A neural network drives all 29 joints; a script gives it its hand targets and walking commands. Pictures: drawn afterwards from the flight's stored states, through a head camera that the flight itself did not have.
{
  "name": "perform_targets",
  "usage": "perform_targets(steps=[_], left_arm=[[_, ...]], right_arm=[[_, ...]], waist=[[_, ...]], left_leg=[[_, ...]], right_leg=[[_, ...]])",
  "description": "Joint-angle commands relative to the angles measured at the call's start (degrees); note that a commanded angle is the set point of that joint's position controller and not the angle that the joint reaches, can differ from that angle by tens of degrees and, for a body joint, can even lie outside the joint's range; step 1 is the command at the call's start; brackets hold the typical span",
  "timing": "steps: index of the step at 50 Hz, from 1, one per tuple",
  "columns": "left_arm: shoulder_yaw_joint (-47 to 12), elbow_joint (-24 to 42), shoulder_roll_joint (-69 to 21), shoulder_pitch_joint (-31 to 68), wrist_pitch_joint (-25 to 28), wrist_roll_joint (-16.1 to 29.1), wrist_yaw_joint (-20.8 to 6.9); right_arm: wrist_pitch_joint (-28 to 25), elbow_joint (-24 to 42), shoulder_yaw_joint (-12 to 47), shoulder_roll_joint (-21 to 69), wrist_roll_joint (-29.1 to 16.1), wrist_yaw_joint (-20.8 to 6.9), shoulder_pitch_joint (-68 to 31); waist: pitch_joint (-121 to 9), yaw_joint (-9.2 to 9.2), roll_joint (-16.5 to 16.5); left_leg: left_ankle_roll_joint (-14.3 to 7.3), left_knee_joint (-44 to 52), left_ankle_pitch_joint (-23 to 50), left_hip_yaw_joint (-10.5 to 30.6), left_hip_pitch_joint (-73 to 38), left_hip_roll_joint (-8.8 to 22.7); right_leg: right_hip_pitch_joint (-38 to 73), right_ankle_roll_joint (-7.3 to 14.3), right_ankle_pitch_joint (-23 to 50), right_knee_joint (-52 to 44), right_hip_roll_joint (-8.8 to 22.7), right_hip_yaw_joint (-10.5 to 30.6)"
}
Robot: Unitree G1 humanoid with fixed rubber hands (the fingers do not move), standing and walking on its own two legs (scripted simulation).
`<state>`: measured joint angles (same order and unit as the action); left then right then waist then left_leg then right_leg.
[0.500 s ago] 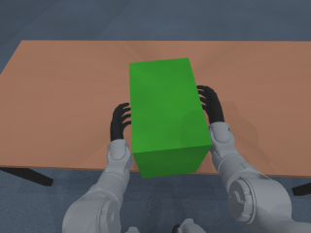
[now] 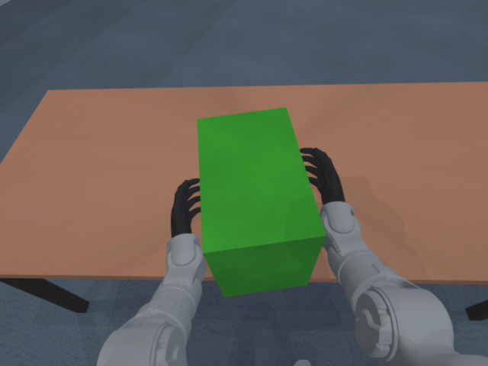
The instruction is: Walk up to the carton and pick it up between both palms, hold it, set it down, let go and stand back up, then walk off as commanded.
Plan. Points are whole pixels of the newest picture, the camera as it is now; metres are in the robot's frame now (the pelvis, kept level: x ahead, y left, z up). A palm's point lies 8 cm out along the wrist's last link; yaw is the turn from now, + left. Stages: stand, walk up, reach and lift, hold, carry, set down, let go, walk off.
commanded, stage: reach and lift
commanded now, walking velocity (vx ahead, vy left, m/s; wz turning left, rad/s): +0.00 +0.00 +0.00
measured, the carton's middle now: (254, 205) +0.43 +0.00 -0.03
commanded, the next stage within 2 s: none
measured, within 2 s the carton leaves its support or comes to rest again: neither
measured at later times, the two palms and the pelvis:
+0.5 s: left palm (168, 213) +0.36 +0.14 +0.07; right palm (337, 172) +0.40 -0.12 +0.11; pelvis +0.00 +0.01 +0.02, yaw +0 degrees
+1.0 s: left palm (146, 198) +0.36 +0.15 +0.12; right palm (335, 155) +0.39 -0.11 +0.16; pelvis -0.01 +0.02 +0.05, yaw +0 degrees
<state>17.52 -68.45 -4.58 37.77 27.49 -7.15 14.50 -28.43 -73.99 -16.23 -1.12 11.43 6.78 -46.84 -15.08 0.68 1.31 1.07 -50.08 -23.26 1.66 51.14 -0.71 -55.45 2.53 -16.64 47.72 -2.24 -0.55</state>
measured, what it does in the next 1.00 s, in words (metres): stands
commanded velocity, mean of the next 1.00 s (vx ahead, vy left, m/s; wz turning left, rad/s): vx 0.00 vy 0.00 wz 0.00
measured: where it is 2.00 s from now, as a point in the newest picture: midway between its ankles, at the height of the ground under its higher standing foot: outside the picture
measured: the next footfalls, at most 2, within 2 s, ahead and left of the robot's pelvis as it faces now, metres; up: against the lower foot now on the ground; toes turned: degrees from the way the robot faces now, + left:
none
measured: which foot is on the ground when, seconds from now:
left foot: down 0.00-1.00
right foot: down 0.00-1.00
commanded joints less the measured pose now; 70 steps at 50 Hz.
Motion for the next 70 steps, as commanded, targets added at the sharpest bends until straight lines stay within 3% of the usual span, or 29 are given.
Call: perform_targets(steps=[1, 8, 13, 21, 26, 27, 30, 37, 46, 56, 62, 70], left_arm=[[-30.80, 19.53, -44.03, 49.72, 4.61, 0.94, -5.60], [-28.73, 20.77, -41.95, 53.75, 0.60, 0.75, -6.18], [-27.27, 23.11, -41.17, 57.12, -3.11, 0.46, -6.17], [-20.42, 25.65, -38.87, 58.82, -10.69, -2.65, -6.89], [-22.58, 30.74, -40.79, 59.55, -13.62, -2.18, -6.85], [-22.38, 31.55, -40.63, 58.90, -14.14, -2.43, -6.89], [-22.75, 31.41, -40.96, 56.71, -16.14, -2.82, -7.10], [-19.39, 29.71, -39.23, 52.38, -20.34, -5.15, -9.13], [-25.15, 35.86, -42.39, 55.48, -21.79, -1.04, -9.40], [-22.93, 35.42, -38.90, 57.12, -28.33, -1.54, -10.77], [-26.81, 39.92, -41.44, 61.49, -30.77, 2.28, -10.61], [-24.31, 40.49, -38.72, 59.01, -35.34, 1.77, -12.62]], right_arm=[[0.68, 5.17, 23.09, 42.84, 1.94, -7.32, -28.21], [5.76, 8.25, 23.90, 43.84, -0.90, -7.45, -31.07], [10.09, 8.81, 23.27, 45.06, -2.94, -7.91, -32.23], [17.16, 9.16, 19.24, 46.12, -4.68, -8.15, -33.66], [19.17, 12.73, 19.01, 48.32, -5.78, -8.20, -34.01], [19.69, 13.04, 19.49, 48.72, -6.31, -8.24, -33.39], [20.77, 14.24, 19.06, 48.12, -6.97, -8.13, -32.37], [23.25, 13.24, 16.46, 47.63, -6.56, -8.05, -29.53], [23.52, 19.04, 20.47, 50.62, -9.89, -7.37, -31.81], [27.78, 18.71, 18.06, 47.62, -9.36, -6.78, -33.11], [28.81, 23.49, 20.22, 49.46, -11.98, -6.26, -37.43], [32.24, 24.76, 20.60, 49.15, -12.26, -4.91, -35.55]], waist=[[-47.53, -2.64, 4.25], [-39.89, -2.03, 1.49], [-33.92, -1.95, 1.57], [-20.58, -1.94, 0.03], [-23.91, -2.96, 0.67], [-24.44, -2.46, 0.58], [-24.58, -3.00, 0.50], [-17.22, -3.03, -1.39], [-23.92, -3.33, -0.74], [-15.59, -4.08, -2.50], [-20.01, -4.95, -1.87], [-15.67, -5.65, -3.46]], left_leg=[[4.44, 3.70, 31.95, 0.17, -22.10, 1.41], [3.28, 7.05, 26.61, 0.21, -21.17, 1.29], [3.05, 10.14, 23.92, 0.48, -21.20, 1.07], [1.91, 17.44, 19.09, 0.23, -20.59, 0.83], [2.59, 19.44, 23.32, 0.96, -24.86, 0.75], [2.61, 19.60, 24.49, 0.94, -25.88, 0.65], [2.94, 20.80, 27.12, 1.63, -29.13, 0.80], [2.18, 25.51, 22.82, 1.47, -29.23, 0.62], [3.10, 25.52, 29.19, 2.54, -33.48, 0.03], [1.38, 30.20, 19.07, 2.61, -32.94, -0.11], [2.21, 29.37, 22.66, 3.48, -36.09, -0.40], [1.28, 31.22, 19.09, 2.84, -34.66, -0.93]], right_leg=[[32.74, -0.84, 24.27, -6.21, -3.05, -4.33], [38.09, -1.58, 20.48, -8.23, -2.58, -3.07], [41.24, -1.42, 18.49, -10.00, -2.25, -2.58], [49.40, -1.37, 17.80, -14.25, -1.16, -1.64], [52.21, -1.25, 22.09, -16.44, -1.38, -1.66], [52.95, -1.38, 22.99, -16.81, -1.41, -1.54], [54.34, -1.47, 25.16, -18.33, -1.47, -1.70], [60.38, -1.93, 24.92, -20.99, -0.27, -0.80], [62.49, -2.12, 31.57, -22.55, -0.71, -0.58], [61.48, -2.55, 21.94, -25.98, 0.44, -0.67], [60.68, -2.51, 24.50, -26.28, -0.03, -0.79], [65.35, -3.28, 24.27, -26.70, 1.14, 0.35]])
